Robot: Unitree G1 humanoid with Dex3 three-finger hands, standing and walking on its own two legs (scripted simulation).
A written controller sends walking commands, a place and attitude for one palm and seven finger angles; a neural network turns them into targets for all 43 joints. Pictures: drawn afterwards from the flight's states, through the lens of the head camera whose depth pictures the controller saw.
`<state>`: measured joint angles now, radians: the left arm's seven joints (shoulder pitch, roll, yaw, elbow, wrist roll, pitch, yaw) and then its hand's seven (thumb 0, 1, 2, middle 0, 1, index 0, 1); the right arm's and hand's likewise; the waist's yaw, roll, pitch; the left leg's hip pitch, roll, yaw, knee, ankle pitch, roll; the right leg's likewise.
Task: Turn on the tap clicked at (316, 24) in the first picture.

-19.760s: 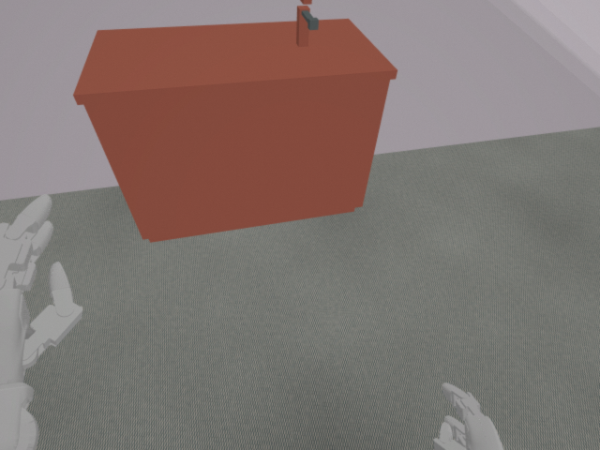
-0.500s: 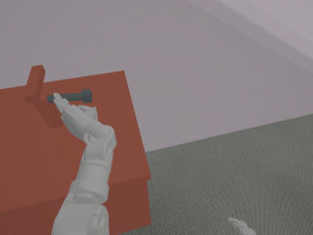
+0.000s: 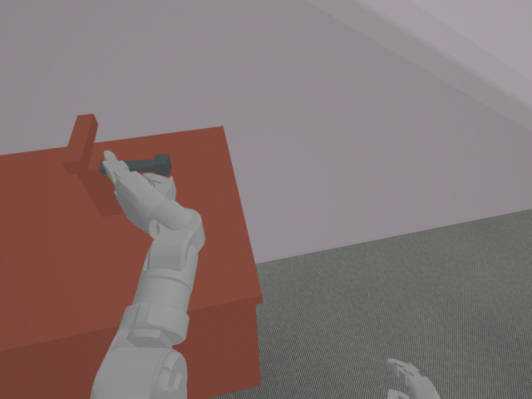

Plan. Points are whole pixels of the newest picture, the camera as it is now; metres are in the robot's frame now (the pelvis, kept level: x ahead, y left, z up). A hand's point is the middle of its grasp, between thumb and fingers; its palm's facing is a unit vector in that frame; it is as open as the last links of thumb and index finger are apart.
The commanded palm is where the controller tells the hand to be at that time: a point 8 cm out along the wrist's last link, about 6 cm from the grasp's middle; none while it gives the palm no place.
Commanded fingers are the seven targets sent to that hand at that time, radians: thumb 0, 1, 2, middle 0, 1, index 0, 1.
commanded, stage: lift the hand up off the lever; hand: left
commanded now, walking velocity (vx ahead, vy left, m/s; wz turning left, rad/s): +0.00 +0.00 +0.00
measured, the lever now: (162, 165) +0.48 +0.22 +0.09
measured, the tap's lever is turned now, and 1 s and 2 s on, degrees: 81 81 81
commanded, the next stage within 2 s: draw the hand back beside the body in 1.18 s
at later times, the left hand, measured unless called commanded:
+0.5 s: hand (158, 179) +0.40 +0.19 +0.14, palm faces +0.79 -0.61 -0.06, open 7.8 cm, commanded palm +0.34 +0.21 +0.15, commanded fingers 0.00 0.90 0.90 -0.15 -0.15 -0.15 -0.15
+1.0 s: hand (156, 171) +0.39 +0.18 +0.16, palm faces +0.77 -0.64 -0.05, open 7.8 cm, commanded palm +0.33 +0.20 +0.17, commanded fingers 0.00 0.90 0.90 -0.15 -0.15 -0.15 -0.15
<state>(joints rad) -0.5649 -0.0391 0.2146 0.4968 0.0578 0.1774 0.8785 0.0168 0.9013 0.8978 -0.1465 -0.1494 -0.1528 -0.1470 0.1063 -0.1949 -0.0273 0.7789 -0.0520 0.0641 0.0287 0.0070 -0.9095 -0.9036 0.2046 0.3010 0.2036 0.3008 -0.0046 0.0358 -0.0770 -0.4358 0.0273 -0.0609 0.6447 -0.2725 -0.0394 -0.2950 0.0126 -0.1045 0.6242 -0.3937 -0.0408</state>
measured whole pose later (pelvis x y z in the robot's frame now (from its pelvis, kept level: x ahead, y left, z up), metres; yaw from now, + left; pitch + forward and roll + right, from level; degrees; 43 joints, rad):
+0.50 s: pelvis +0.00 +0.00 +0.00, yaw -1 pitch +2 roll +0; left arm -0.53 -0.01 0.24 0.41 0.04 0.23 0.86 0.02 0.90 0.90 -0.15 -0.15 -0.15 -0.15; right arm 0.12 -0.21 -0.03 0.79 -0.04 0.06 0.01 0.01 -0.91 -0.90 0.20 0.30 0.20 0.30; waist 0.00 0.04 -0.06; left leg -0.38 0.03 -0.05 0.60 -0.26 -0.04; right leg -0.24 0.02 -0.09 0.58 -0.37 -0.04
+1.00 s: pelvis +0.00 +0.00 +0.01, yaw +0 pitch +0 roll +0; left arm -0.51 -0.03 0.19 0.31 0.02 0.32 0.84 0.02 0.90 0.90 -0.15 -0.15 -0.15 -0.15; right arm 0.07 -0.19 -0.01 0.78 -0.03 0.05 0.02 0.01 -0.91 -0.90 0.21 0.30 0.20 0.30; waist 0.03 0.04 -0.05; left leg -0.31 0.03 -0.05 0.55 -0.24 -0.04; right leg -0.17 0.01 -0.09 0.53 -0.36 -0.04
